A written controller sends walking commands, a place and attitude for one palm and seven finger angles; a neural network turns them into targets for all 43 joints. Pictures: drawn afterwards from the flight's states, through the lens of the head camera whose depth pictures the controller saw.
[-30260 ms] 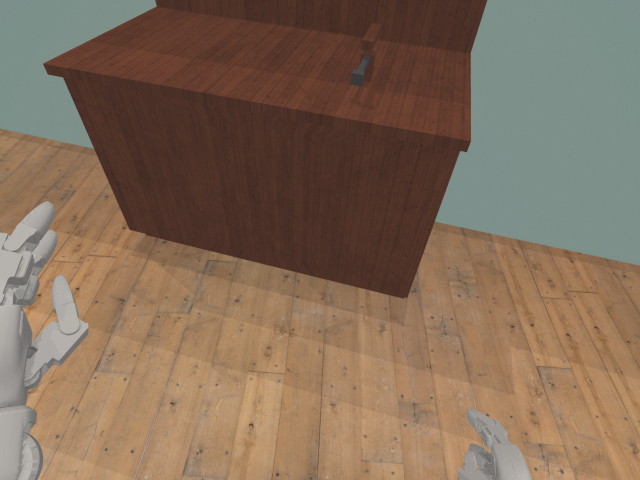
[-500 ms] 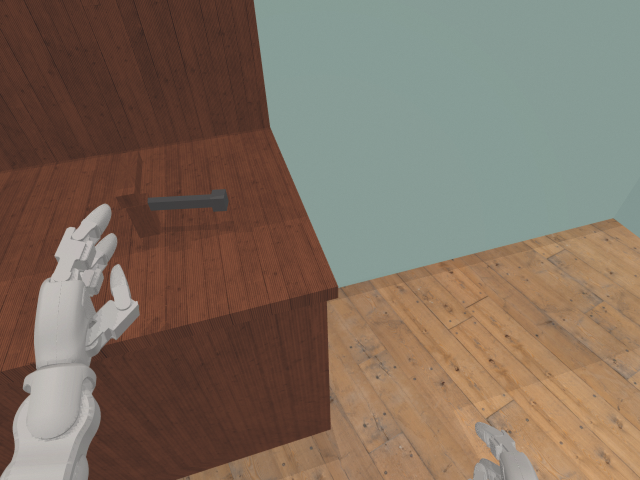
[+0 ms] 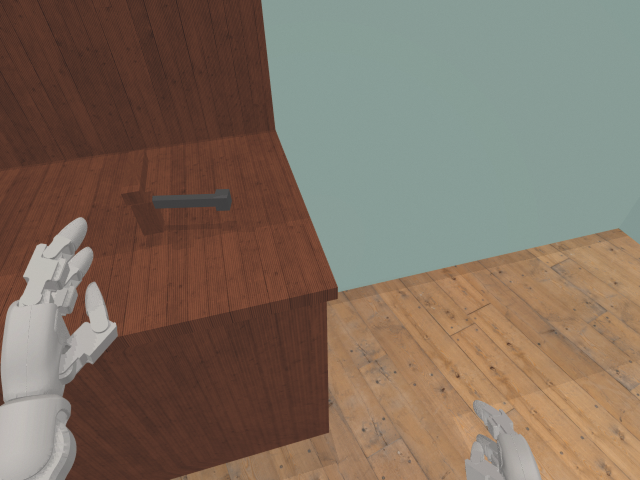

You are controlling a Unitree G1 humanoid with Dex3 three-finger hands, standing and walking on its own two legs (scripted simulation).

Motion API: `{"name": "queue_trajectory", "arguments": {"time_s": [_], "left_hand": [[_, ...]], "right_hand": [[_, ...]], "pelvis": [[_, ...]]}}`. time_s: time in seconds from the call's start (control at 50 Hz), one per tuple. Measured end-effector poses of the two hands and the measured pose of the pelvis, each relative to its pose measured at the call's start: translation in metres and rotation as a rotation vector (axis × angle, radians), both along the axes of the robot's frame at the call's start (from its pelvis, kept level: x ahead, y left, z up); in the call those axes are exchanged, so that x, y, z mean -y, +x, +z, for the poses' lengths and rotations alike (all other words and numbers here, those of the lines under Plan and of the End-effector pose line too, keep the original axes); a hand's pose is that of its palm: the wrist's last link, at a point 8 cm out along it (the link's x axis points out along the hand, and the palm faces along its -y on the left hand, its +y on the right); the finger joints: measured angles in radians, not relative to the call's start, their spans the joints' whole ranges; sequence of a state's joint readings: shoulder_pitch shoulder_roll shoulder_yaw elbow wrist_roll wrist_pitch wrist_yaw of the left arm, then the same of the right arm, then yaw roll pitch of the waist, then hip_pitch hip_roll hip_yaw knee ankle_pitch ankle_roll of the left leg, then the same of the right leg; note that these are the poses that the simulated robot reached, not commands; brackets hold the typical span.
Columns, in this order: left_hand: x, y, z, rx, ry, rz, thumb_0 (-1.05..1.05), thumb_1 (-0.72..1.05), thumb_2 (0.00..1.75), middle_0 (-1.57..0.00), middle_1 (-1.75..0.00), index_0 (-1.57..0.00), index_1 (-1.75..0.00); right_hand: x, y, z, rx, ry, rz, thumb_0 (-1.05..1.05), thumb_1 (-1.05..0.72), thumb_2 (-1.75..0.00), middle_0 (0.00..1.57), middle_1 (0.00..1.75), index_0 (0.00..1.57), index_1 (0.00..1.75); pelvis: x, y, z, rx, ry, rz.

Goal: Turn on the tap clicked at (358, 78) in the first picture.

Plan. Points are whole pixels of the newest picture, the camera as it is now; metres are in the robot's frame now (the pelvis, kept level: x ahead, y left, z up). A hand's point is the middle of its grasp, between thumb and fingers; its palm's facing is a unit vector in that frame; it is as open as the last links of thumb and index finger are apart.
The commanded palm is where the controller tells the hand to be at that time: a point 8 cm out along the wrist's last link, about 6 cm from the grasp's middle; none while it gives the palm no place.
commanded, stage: step back with the hand held close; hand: left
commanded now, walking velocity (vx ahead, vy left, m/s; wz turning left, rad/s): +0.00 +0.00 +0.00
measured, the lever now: (222, 199) +0.55 +0.25 +0.06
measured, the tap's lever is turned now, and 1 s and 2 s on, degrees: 76 76 76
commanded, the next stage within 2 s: stop stepping back and stand still in 1.22 s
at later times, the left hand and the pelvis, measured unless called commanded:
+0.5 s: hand (73, 355) +0.17 +0.26 +0.15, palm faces +0.38 -0.82 -0.43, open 7.4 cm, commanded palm +0.12 +0.30 +0.17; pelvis -0.04 +0.02 -0.01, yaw +0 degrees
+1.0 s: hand out of the picture +0.08 +0.29 +0.16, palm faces +0.48 -0.81 -0.35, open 7.4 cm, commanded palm +0.03 +0.33 +0.17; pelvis -0.11 +0.03 -0.02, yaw +4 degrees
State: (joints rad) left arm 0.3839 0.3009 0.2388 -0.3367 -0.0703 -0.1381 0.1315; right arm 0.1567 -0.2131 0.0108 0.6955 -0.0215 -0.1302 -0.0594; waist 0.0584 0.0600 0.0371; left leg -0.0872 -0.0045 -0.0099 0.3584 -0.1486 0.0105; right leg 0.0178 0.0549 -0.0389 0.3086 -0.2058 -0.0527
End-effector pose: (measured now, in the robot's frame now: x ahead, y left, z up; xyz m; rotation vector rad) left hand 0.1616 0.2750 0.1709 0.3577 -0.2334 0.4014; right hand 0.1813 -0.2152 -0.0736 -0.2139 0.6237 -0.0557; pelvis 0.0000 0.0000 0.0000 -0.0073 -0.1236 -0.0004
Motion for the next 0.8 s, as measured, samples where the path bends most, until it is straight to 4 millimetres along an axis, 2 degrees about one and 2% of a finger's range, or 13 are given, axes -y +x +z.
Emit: {"name": "queue_trajectory", "arguments": {"time_s": [0.08,0.16,0.32,0.52,0.68,0.8], "left_hand": [[0.002,0.001,0.004,0.007,0.016,-0.014,0.01,0.89,0.90,-0.21,-0.31,-0.21,-0.30],[-0.006,0.002,0.006,-0.011,0.061,-0.004,0.01,0.89,0.90,-0.21,-0.31,-0.21,-0.30],[-0.011,-0.004,-0.010,-0.129,0.076,-0.017,0.01,0.89,0.90,-0.21,-0.31,-0.21,-0.30],[-0.028,-0.029,0.000,-0.080,0.120,-0.010,0.01,0.89,0.90,-0.22,-0.31,-0.22,-0.30],[-0.040,-0.053,-0.009,-0.058,0.100,0.003,0.01,0.89,0.90,-0.21,-0.31,-0.21,-0.30],[-0.045,-0.075,-0.003,-0.007,0.146,0.034,0.01,0.89,0.90,-0.22,-0.31,-0.22,-0.30]], "right_hand": [[0.000,-0.004,-0.002,-0.007,0.005,-0.004,0.01,-0.90,-0.90,0.20,0.30,0.20,0.30],[0.005,-0.008,-0.005,-0.035,0.006,-0.025,0.01,-0.90,-0.89,0.20,0.30,0.20,0.30],[0.012,-0.025,-0.013,-0.099,-0.016,-0.093,0.01,-0.90,-0.90,0.20,0.30,0.20,0.30],[0.001,-0.049,-0.012,-0.096,-0.028,-0.118,0.01,-0.90,-0.90,0.20,0.30,0.20,0.30],[-0.014,-0.074,-0.011,-0.095,-0.047,-0.102,0.01,-0.90,-0.90,0.20,0.30,0.20,0.30],[-0.020,-0.087,-0.016,-0.109,-0.059,-0.056,0.01,-0.90,-0.89,0.20,0.30,0.20,0.30]], "pelvis": [[0.001,0.000,0.000,0.001,0.000,-0.003],[0.000,-0.002,-0.002,-0.043,-0.011,0.006],[-0.011,-0.011,-0.004,-0.095,-0.010,0.004],[-0.024,-0.038,-0.008,-0.099,-0.019,0.001],[-0.034,-0.062,-0.011,-0.100,-0.034,0.002],[-0.031,-0.080,-0.016,-0.105,-0.020,0.064]]}}
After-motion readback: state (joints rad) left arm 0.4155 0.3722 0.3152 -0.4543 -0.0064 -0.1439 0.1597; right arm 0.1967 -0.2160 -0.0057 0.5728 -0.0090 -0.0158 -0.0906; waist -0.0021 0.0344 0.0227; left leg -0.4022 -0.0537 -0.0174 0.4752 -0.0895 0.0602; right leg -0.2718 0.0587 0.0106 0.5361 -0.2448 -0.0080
